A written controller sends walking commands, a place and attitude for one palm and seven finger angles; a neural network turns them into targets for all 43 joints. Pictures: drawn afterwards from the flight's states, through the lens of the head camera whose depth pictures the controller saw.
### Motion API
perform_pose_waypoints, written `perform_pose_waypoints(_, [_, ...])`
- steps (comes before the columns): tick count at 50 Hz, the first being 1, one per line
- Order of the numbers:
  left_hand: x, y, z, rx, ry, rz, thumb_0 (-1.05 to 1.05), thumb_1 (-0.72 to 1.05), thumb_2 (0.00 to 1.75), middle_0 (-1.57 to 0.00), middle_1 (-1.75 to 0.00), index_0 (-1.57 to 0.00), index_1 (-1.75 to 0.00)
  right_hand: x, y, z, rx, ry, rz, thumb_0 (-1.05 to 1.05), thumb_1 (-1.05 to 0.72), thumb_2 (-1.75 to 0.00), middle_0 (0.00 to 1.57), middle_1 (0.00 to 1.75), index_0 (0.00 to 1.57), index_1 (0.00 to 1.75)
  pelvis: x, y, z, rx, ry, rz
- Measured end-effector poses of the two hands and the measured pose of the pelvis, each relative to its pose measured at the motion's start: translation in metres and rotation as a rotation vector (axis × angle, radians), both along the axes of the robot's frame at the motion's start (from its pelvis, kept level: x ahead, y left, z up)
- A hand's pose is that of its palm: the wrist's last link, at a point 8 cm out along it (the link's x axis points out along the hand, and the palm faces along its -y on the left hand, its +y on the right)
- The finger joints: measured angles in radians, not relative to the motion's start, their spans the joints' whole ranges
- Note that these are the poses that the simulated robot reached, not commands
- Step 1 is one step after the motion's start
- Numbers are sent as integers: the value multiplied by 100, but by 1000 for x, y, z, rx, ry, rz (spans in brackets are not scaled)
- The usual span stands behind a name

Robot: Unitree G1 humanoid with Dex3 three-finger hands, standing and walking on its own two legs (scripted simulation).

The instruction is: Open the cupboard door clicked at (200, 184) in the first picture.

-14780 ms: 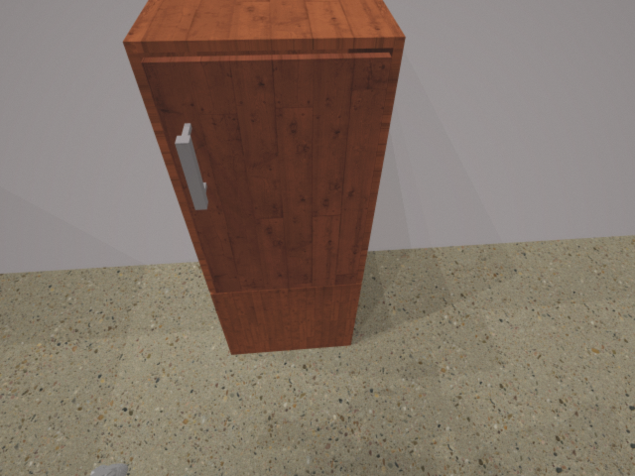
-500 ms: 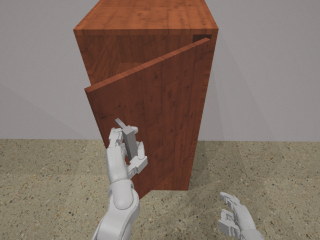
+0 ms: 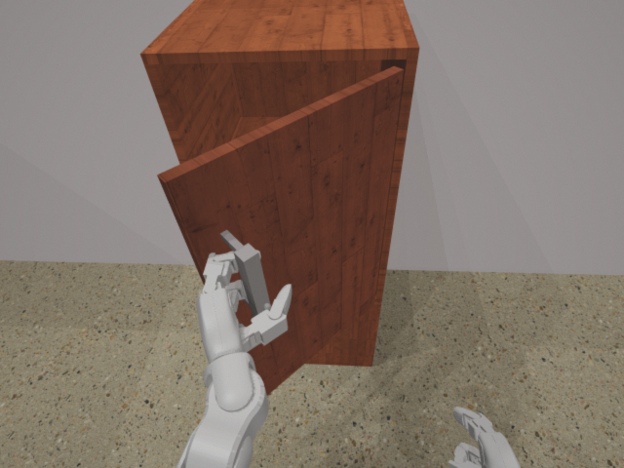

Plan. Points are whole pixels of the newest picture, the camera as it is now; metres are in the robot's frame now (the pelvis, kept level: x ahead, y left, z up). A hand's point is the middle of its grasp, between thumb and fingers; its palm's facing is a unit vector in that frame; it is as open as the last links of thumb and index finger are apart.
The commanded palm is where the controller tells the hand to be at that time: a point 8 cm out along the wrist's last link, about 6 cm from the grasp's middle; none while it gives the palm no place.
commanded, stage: open thumb and fingers to let go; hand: left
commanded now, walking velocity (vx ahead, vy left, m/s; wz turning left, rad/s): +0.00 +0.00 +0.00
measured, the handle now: (246, 279) +0.34 +0.11 +0.08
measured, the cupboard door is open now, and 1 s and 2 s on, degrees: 45 46 46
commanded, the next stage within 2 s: slide the hand sideways off the handle in 0.52 s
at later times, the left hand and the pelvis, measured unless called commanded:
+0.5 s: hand (269, 308) +0.29 +0.07 +0.09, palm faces +0.28 -0.96 -0.04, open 15.2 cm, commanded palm +0.25 +0.10 +0.08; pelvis -0.02 +0.03 -0.01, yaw -1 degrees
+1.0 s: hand (263, 334) +0.25 +0.07 +0.09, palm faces -0.10 -0.99 +0.03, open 16.3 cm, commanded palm +0.23 +0.13 +0.08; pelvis -0.03 +0.05 +0.00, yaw -3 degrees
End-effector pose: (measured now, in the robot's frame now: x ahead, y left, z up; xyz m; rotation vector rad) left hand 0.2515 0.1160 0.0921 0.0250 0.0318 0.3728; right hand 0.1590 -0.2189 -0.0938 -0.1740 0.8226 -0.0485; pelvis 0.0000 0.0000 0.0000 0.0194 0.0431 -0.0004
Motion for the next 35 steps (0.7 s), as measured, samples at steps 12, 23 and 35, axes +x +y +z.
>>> perform_pose_waypoints(12, [2, 3, -3, 4, -15, -27, 0, -30, 38, -31, -119, -31, -119, -7, 15, 0, 1, -20, -12, 2, -91, -90, 20, 30, 20, 30, -7, 14, -2, -10, 1, -9])
perform_pose_waypoints(23, [3, 2, -3, 13, -18, -76, -1, -48, 31, -25, -81, -24, -81, -3, 40, 5, 24, -57, 9, 2, -91, -90, 20, 30, 20, 30, -14, 29, -5, -23, -1, -18])
perform_pose_waypoints(35, [4, 8, -4, 18, -27, -200, -2, -49, 30, -28, -46, -23, -51, -11, 55, 6, 21, -36, 34, 1, -91, -90, 20, 30, 20, 30, -24, 38, -6, -25, -6, -16])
